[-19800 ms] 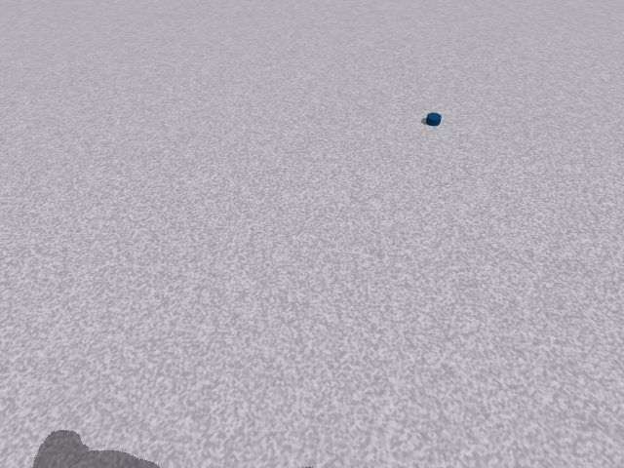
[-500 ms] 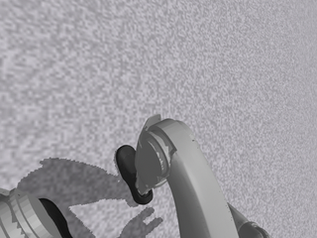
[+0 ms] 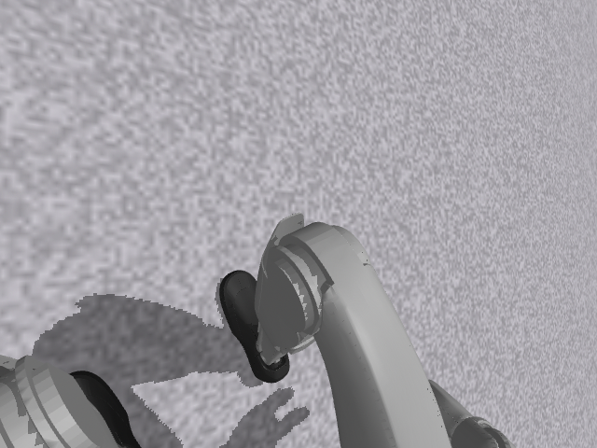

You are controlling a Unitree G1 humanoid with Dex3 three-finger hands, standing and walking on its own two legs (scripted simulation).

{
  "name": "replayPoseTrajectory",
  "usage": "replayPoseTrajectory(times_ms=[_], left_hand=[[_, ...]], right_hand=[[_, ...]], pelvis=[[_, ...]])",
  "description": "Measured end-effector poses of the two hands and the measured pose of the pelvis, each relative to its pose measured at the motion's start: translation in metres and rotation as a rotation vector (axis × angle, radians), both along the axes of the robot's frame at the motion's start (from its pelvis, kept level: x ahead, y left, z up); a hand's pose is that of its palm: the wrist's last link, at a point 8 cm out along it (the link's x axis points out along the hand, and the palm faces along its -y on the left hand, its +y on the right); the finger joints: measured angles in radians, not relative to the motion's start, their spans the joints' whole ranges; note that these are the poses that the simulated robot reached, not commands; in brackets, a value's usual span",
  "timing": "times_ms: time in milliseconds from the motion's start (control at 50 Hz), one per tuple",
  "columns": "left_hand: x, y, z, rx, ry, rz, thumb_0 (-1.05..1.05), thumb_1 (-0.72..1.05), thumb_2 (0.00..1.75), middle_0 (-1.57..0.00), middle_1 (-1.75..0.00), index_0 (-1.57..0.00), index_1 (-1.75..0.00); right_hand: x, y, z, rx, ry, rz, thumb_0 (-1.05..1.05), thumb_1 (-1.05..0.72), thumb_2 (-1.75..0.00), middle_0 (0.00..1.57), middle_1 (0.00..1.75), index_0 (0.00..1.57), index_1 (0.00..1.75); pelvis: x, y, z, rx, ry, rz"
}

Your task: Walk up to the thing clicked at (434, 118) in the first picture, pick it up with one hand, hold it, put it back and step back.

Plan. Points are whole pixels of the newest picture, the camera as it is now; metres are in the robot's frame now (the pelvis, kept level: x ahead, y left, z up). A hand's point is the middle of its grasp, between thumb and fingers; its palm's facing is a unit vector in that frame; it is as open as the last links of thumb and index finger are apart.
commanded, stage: close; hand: left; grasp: from above
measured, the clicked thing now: out of the picture +0.50 +0.39 -0.29
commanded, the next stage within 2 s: settle in 0.28 s
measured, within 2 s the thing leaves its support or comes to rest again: leaves its support in 0.68 s
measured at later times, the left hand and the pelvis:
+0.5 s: hand out of the picture +0.48 +0.38 -0.25, palm faces -0.44 -0.18 -0.88, open 10.4 cm; pelvis +0.00 +0.00 +0.00, yaw +0 degrees
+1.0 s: hand out of the picture +0.48 +0.41 -0.19, palm faces -0.44 -0.16 -0.88, open 10.2 cm; pelvis +0.00 +0.00 +0.01, yaw +1 degrees
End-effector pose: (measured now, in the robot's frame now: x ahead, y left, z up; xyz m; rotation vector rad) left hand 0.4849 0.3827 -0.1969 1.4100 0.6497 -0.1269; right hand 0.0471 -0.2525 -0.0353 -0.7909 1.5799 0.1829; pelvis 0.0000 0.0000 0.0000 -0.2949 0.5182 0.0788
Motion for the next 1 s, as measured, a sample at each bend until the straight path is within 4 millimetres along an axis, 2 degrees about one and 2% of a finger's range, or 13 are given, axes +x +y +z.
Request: replayPoseTrajectory(times_ms=[140,640,760,1000], left_hand=[[-0.002,0.001,0.000,-0.003,-0.007,-0.005,-0.01,-0.07,0.89,-0.29,-1.03,-0.39,-1.01],[0.001,0.004,0.005,0.002,-0.006,0.014,-0.01,-0.05,0.74,-0.40,-0.94,-0.50,-0.90],[0.006,0.011,0.018,0.013,-0.025,0.017,-0.02,-0.05,0.72,-0.41,-0.93,-0.51,-0.88],[0.005,0.027,0.066,0.029,-0.015,0.005,-0.02,-0.04,0.66,-0.44,-0.90,-0.54,-0.85]], right_hand=[[0.002,0.001,0.000,-0.001,0.003,0.010,0.00,-0.90,-0.90,0.20,0.30,0.20,0.30],[0.004,0.003,-0.002,0.005,-0.010,-0.002,0.00,-0.91,-0.90,0.20,0.30,0.20,0.30],[0.006,-0.001,0.003,-0.013,-0.015,-0.016,0.00,-0.91,-0.90,0.20,0.30,0.21,0.30],[0.018,-0.013,0.008,-0.026,-0.053,-0.050,0.00,-0.91,-0.90,0.20,0.30,0.21,0.30]], pelvis=[[0.000,0.000,0.000,-0.002,-0.005,-0.001],[0.001,0.000,0.001,0.001,0.009,0.000],[0.002,0.000,0.003,-0.002,0.021,0.002],[0.001,0.001,0.011,0.004,0.042,0.022]])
